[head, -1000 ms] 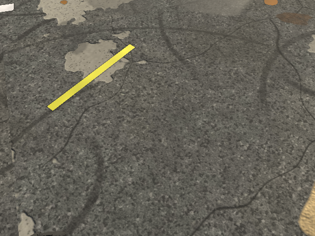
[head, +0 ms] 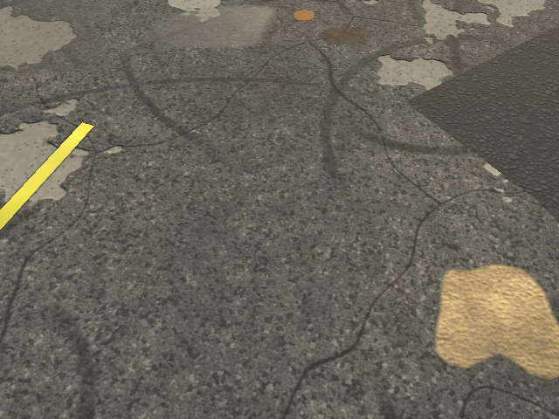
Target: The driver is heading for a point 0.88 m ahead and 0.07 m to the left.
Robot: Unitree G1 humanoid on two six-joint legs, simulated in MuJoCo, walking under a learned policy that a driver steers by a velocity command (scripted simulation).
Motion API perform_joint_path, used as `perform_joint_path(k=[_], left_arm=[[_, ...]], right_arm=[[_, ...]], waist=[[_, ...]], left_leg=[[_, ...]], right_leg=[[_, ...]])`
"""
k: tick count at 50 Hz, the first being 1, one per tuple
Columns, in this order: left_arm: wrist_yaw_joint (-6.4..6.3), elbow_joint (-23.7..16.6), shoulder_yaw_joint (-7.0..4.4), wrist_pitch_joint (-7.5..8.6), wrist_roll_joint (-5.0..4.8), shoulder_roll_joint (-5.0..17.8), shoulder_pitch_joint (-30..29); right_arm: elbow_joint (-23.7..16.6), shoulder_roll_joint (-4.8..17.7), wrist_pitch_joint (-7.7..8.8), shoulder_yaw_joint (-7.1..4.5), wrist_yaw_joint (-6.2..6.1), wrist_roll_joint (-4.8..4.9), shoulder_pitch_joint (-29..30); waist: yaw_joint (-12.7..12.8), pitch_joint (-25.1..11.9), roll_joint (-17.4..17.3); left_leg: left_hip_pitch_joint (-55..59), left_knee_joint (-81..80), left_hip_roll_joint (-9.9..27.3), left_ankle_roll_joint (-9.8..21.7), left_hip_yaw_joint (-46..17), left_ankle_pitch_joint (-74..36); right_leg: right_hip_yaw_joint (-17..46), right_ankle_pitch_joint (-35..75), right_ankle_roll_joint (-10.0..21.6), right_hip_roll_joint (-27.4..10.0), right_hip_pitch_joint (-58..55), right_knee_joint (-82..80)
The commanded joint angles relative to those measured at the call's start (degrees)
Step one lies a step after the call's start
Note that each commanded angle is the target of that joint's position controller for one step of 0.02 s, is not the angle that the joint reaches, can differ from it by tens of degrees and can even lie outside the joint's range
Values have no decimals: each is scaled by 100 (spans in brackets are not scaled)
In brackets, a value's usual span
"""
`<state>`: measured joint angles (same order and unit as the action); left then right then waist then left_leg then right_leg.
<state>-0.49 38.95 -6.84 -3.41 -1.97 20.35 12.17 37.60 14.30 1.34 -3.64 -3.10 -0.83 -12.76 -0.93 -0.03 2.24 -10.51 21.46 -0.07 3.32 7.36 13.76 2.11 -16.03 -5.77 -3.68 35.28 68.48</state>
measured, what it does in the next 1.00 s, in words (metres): walks ahead: right foot, then left foot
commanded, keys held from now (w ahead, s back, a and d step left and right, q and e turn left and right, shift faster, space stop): w+e+shift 0.18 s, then w+shift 0.04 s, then w+q+shift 0.04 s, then q+shift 0.74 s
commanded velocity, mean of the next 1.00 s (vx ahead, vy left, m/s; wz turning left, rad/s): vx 0.33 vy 0.00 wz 0.17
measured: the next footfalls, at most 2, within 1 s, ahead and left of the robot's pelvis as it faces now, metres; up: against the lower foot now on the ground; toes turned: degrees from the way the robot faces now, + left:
right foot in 0.38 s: +0.27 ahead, -0.26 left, +0.00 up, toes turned -17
left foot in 0.88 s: +0.43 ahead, -0.08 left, +0.00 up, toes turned +14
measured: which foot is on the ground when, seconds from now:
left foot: down 0.00-0.38, up 0.40-0.86, down 0.88-1.00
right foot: up 0.00-0.36, down 0.38-0.90, up 0.92-1.00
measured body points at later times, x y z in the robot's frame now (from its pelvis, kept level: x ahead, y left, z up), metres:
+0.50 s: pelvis +0.19 -0.14 -0.02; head +0.24 -0.16 +0.43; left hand +0.44 +0.05 -0.10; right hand +0.11 -0.41 -0.15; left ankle +0.08 +0.07 -0.64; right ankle +0.23 -0.24 -0.75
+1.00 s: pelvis +0.34 -0.16 -0.02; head +0.40 -0.14 +0.43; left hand +0.51 +0.14 -0.11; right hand +0.53 -0.43 -0.10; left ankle +0.39 -0.09 -0.75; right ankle +0.28 -0.30 -0.65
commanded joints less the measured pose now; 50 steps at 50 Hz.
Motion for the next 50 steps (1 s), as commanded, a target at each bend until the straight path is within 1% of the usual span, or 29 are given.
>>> perform_joint_path(k=[1,6,7,10,13,15,16,17,18,19,20,21,22,23,24,25,27,30,34,38,41,43,44,45,46,47,48,49,50], left_arm=[[95,-749,-46,208,-16,404,-745],[189,-788,10,326,-52,208,-771],[449,-720,42,53,665,175,-996],[708,-831,101,-25,438,42,-1268],[732,-868,189,127,410,-25,-1511],[694,-836,261,245,455,-108,-1588],[655,-809,291,292,515,-156,-1556],[521,-908,270,522,-82,-265,-1398],[462,-753,175,620,-99,-20,-564],[348,-392,-19,631,6,391,515],[156,-176,-164,555,133,964,1423],[-4,-359,-144,536,376,1477,1139],[14,-487,-46,596,451,1029,985],[71,-356,53,628,386,742,749],[123,-250,117,674,260,465,462],[150,-226,159,709,201,220,85],[114,-277,206,787,250,-60,-460],[-25,-218,172,858,337,-2,-761],[-189,-153,140,708,229,95,-927],[-121,-144,47,495,101,372,-955],[-32,-183,-25,327,-14,530,-1012],[26,-177,-50,244,-102,539,-1006],[64,-142,-33,217,-163,494,-1033],[87,-260,10,274,-62,305,-954],[61,-669,97,382,224,-55,-921],[75,-592,69,505,280,301,-1077],[77,-689,65,572,138,325,-1455],[25,-621,70,586,178,258,-1457],[-35,-571,22,549,271,366,-1395]], right_arm=[[-253,1119,182,-320,-22,30,-438],[-87,1107,320,-353,72,6,-601],[109,943,294,-252,219,-196,-1016],[246,942,346,-234,262,-206,-1109],[471,937,396,-197,253,-247,-1282],[647,943,344,-165,240,-221,-1235],[791,1042,284,-168,223,-151,-1312],[831,1671,211,-340,217,391,-1218],[934,1839,157,-344,205,479,-1062],[979,1684,172,-278,217,444,-1041],[794,1115,261,-77,272,204,-992],[691,482,338,71,313,172,-1552],[823,1011,386,-95,278,364,-1233],[679,1018,326,-139,246,405,-989],[748,847,253,-120,191,313,-922],[846,812,157,-159,152,234,-1014],[955,605,-66,-179,164,290,-1345],[648,471,-227,-212,164,265,-1013],[247,412,-325,-180,288,213,-386],[-133,561,-462,-210,533,211,124],[-379,789,-561,-316,619,248,220],[-414,999,-563,-443,582,278,-153],[-300,1179,-508,-555,495,261,-751],[-343,1738,-420,-736,336,266,-1021],[-480,2269,-383,-805,354,81,-696],[-672,2008,-196,-685,463,-5,-572],[-704,1781,-76,-613,460,63,-303],[-679,1556,-39,-558,422,231,0],[-728,1309,-61,-479,338,344,303]], waist=[[-386,-40,-787],[-342,340,-778],[-445,406,-389],[-428,714,-880],[-378,1002,-770],[-297,1228,-689],[-262,1177,-749],[66,1029,-658],[684,450,-650],[1176,-277,-618],[1367,-1246,-18],[694,-2259,1262],[951,-2369,566],[698,-1584,632],[445,-1012,452],[199,-713,578],[-159,-555,563],[-318,-212,387],[-216,48,290],[-30,65,144],[-65,-26,222],[-276,-253,251],[-652,-490,-26],[-697,-501,-1044],[-97,-1094,-2179],[-352,-1896,-1076],[-261,-1429,-631],[4,-779,-65],[170,-562,0]], left_leg=[[1619,-1444,1887,610,-1866,2010],[1695,-1585,1986,479,-1044,1610],[1482,-1582,1967,348,-656,1720],[1203,-1650,2025,257,-306,1756],[1103,-1959,2151,334,-41,1593],[988,-1819,1982,351,445,17],[953,-1553,1919,358,590,-1311],[1030,-938,1955,556,301,-3527],[1013,5,1952,479,357,-5114],[459,1180,1646,279,380,-5275],[-1192,3040,1123,-102,166,-1632],[-2403,5053,152,-498,-649,2189],[-2281,5490,152,-558,-1634,2033],[-2602,5448,359,-634,-1315,1699],[-2651,5208,605,-660,-1149,1338],[-2438,5083,756,-661,-1114,870],[-1920,5110,776,-671,-964,192],[-2084,4716,787,-679,-837,-160],[-2178,3307,771,-601,-632,-820],[-2029,2460,720,-404,-288,-768],[-1743,2145,462,-159,89,-25],[-1130,1691,97,122,294,254],[-229,890,-118,396,200,-517],[847,443,453,874,-1213,-3718],[2124,307,1611,2349,-4003,-4395],[2192,-278,2046,2460,-4739,-3123],[1845,-393,1955,2161,-4259,-2461],[1246,-397,1613,1735,-3670,-2068],[785,-352,1409,1440,-3269,-1952]], right_leg=[[103,208,15,-299,1778,-84],[79,613,157,-472,1992,-359],[-296,557,274,-210,1797,-381],[-283,857,525,-317,1734,-743],[-150,732,811,-193,1348,-1616],[-474,353,993,-10,624,-2539],[-752,36,1090,177,45,-2951],[-794,-328,1110,353,-518,-3071],[-827,160,1254,522,-1557,-3616],[-736,1238,1375,582,-3223,-3945],[617,2486,1499,-602,-5375,-3432],[2918,3260,2018,-2275,-6020,-4013],[2598,4133,2039,-2297,-5285,-4335],[1482,4506,2011,-2100,-4713,-4375],[867,4116,1827,-1751,-4024,-4534],[384,3974,1579,-1455,-3448,-4673],[-340,4092,1355,-1285,-2752,-5041],[-857,4069,1469,-1295,-2450,-5426],[-1448,3740,1502,-1214,-2740,-5424],[-1679,3925,1540,-1493,-3256,-5096],[-1801,4754,1381,-1584,-3556,-4418],[-1905,5400,1174,-1507,-3633,-3418],[-2017,5119,908,-1261,-3285,-2354],[-1869,2252,509,-635,-1885,-813],[-1257,-2340,50,864,268,1233],[384,-2357,129,727,476,1518],[591,-1959,293,578,622,1364],[609,-1556,351,384,641,768],[606,-1206,366,241,470,162]])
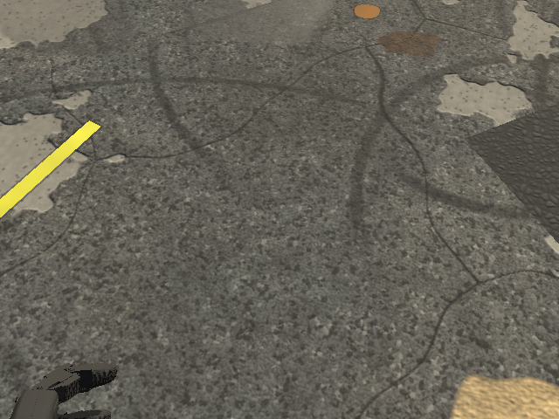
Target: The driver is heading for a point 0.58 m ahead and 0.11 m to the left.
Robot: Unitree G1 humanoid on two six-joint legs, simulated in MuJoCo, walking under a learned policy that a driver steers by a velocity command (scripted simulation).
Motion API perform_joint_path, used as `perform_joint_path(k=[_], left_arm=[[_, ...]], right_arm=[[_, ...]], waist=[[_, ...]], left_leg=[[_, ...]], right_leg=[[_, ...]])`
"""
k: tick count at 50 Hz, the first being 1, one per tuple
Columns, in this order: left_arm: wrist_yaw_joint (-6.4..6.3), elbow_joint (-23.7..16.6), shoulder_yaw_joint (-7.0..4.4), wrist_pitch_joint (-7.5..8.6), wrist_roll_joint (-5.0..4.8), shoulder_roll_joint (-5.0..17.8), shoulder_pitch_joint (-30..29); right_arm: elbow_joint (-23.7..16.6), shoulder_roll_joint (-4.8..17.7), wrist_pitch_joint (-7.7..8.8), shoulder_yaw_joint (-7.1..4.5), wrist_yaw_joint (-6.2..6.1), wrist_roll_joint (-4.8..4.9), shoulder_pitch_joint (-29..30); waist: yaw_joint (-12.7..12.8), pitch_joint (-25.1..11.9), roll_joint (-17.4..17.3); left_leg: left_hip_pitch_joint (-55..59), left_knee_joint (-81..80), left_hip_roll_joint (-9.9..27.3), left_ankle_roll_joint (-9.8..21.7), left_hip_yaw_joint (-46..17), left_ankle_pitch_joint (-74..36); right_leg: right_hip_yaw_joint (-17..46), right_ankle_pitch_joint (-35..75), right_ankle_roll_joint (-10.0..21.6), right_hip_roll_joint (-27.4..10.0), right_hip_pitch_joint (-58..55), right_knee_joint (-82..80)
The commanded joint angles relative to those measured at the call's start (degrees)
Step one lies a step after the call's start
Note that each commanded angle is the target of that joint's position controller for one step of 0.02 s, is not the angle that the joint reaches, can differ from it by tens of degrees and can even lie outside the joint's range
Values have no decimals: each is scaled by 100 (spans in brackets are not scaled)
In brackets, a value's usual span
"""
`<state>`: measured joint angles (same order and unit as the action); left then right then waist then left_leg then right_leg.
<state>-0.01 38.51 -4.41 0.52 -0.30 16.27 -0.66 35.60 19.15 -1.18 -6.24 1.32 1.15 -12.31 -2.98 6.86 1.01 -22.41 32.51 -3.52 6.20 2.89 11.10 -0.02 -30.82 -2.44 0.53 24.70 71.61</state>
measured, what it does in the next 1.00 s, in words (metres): walks ahead, turning left: right foot, then left foot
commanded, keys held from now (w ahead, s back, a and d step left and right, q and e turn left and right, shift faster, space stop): q+shift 0.22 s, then w+q+shift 0.26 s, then w+shift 0.12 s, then w+e+shift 0.40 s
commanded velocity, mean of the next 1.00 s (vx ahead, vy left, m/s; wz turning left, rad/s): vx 0.56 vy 0.00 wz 0.46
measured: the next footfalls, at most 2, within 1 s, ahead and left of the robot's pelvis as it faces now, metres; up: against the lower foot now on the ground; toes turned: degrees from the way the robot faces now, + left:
right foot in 0.32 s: +0.18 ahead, -0.15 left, +0.00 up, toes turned +29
left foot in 0.78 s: +0.22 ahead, +0.25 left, +0.00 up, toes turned +36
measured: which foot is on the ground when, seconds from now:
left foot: down 0.00-0.32, up 0.34-0.76, down 0.78-1.00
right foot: up 0.00-0.30, down 0.32-0.80, up 0.82-1.00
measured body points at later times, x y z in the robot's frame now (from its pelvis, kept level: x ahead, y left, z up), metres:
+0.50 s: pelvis +0.11 -0.05 +0.02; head +0.12 -0.05 +0.47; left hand +0.01 +0.25 -0.08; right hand +0.42 -0.19 -0.05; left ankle +0.07 +0.09 -0.62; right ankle +0.14 -0.17 -0.73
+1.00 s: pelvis +0.32 +0.19 +0.01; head +0.33 +0.20 +0.46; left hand +0.27 +0.47 -0.12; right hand +0.49 -0.04 -0.11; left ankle +0.19 +0.23 -0.73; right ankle +0.41 +0.08 -0.63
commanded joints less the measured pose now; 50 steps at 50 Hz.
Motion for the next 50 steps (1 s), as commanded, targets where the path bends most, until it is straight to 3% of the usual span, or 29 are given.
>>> perform_joint_path(k=[1,3,5,11,13,15,16,17,18,19,20,22,23,24,25,27,31,35,37,38,39,40,41,42,43,45,46,49,50], left_arm=[[-87,-496,-229,119,105,745,-112],[-57,-398,-162,81,93,494,-28],[-66,-323,-103,68,55,343,9],[-40,-237,-141,55,-17,483,2],[29,-194,-180,145,-94,593,204],[84,16,-287,251,-190,693,869],[53,143,-399,282,-170,988,1475],[47,125,-425,304,23,1437,1739],[79,-10,-453,422,237,1559,1202],[11,-164,-366,467,128,1190,860],[-58,-189,-298,451,2,987,797],[-132,-122,-231,428,-56,944,1146],[-73,106,-172,326,367,1029,1672],[-20,115,-216,319,370,1140,1715],[22,129,-204,344,314,1120,1796],[71,207,-172,415,263,1063,2013],[67,496,-132,487,252,1015,2665],[42,821,-86,389,174,1042,2934],[40,994,-105,337,145,1250,2987],[54,1046,-96,343,119,1305,2835],[82,958,-69,411,81,1270,2598],[173,516,144,486,-4,438,2499],[132,252,88,521,-27,537,1903],[114,246,6,459,-50,660,1667],[171,342,39,428,-12,585,1770],[295,647,51,244,119,378,2128],[343,692,61,143,152,295,2202],[435,534,84,-18,135,186,1538],[465,325,145,-13,136,63,1294]], right_arm=[[-615,735,151,-183,-200,121,396],[-682,867,73,-237,-308,4,413],[-671,1010,12,-306,-364,-17,262],[-799,942,-143,-284,-349,-13,408],[-837,866,-153,-229,-310,27,396],[-907,764,-117,-136,-262,38,601],[-900,434,-93,-23,-263,28,462],[-1075,36,-28,115,-255,73,376],[-1283,354,103,88,-217,104,493],[-1161,759,128,7,-205,58,544],[-1011,888,113,-47,-199,-10,394],[-1000,668,132,18,-150,-47,366],[-1054,596,-12,96,207,-614,945],[-1073,440,-69,122,353,-506,829],[-989,398,-79,148,408,-415,690],[-855,401,-65,158,411,-349,580],[-798,404,21,213,411,-373,1178],[-886,232,169,386,499,-385,1806],[-757,248,243,375,388,-407,1362],[-416,376,317,280,278,-368,254],[9,660,389,141,149,-425,-1064],[96,1451,446,-42,-10,-566,-1970],[71,1645,500,-49,-84,-483,-2193],[221,1295,497,56,-124,-526,-1616],[268,831,505,170,-109,-470,-1231],[307,340,534,316,-125,-337,-629],[356,202,573,362,-133,-298,-605],[647,-66,728,410,-90,-235,-709],[685,21,786,396,-79,-237,-757]], waist=[[456,-1189,-27],[472,-1291,-180],[410,-1453,-322],[219,-1427,-1061],[222,-1556,-1209],[616,-1329,-1253],[792,-1453,-547],[625,-1336,848],[331,-653,1354],[334,-427,1026],[323,-429,699],[441,-456,456],[619,-271,-234],[535,-241,114],[535,-305,306],[549,-287,514],[863,18,628],[947,173,918],[655,-8,1040],[-11,-499,761],[-714,-1402,426],[-971,-2519,-1214],[-1121,-2687,-1425],[-687,-1646,-739],[-370,-1075,-474],[130,-545,-834],[228,-502,-1050],[302,-37,-696],[366,57,-902]], left_leg=[[1577,-1452,1487,992,-2562,-1696],[1388,-1325,1170,878,-2320,-2172],[1354,-1180,1078,843,-2371,-2306],[902,-961,807,457,-2960,-687],[618,-1093,727,424,-3248,1433],[-442,-844,531,262,-3344,2855],[-1220,458,118,-50,-2717,3245],[-2409,2131,-563,-242,-1594,2723],[-3208,3011,161,-321,-1527,1851],[-3248,3392,445,-419,-1346,1305],[-3123,3683,582,-563,-1154,915],[-3080,4268,737,-673,-857,490],[-2801,4367,503,-677,-776,85],[-2804,4390,474,-678,-799,-99],[-2757,4342,445,-675,-894,-260],[-2762,4115,356,-683,-1037,-459],[-2862,2740,298,-644,-982,-258],[-1423,746,546,-423,100,386],[-129,150,113,-248,358,1153],[1234,-275,-87,-143,318,769],[3236,-183,182,-102,-39,584],[5133,-796,2222,151,-2637,3351],[4490,-1921,2885,44,-4527,4170],[3707,-1782,2764,-24,-3786,3322],[3011,-1757,2488,-82,-2846,2399],[2147,-2091,1864,-306,-1504,1253],[1963,-2164,1836,-310,-1133,835],[1850,-2500,1530,-454,-25,-462],[1675,-2576,1658,-405,172,-957]], right_leg=[[773,525,14,-167,1146,-537],[628,848,-147,84,801,-1264],[639,970,-288,247,595,-1902],[736,1430,-252,436,-1,-3072],[678,1396,-95,396,-550,-3623],[595,1495,120,232,-1802,-4504],[1426,638,407,-665,-2695,-5074],[3511,-1275,980,-1892,-3083,-5899],[4736,-2239,1397,-2428,-2430,-6382],[4106,-2013,1324,-2255,-2188,-6325],[3318,-1462,1100,-1949,-2138,-6236],[2293,-740,823,-1560,-2058,-6195],[1877,-696,831,-1565,-1422,-6422],[1571,-546,754,-1496,-1426,-6431],[1365,-457,724,-1440,-1450,-6441],[1131,-325,762,-1468,-1585,-6517],[642,130,943,-1601,-2243,-6741],[303,1417,1035,-1558,-2082,-6880],[241,3869,1117,-1649,-1950,-6129],[-27,5626,1107,-1516,-1702,-4794],[-266,5380,1011,-1155,-648,-3093],[-298,1710,803,-387,1408,-720],[628,302,962,88,2031,301],[807,979,998,-190,2414,682],[628,1428,953,-515,2274,394],[421,1804,728,-759,1877,51],[351,1871,657,-805,1779,103],[159,2413,622,-727,2260,152],[82,2692,632,-766,2248,-150]])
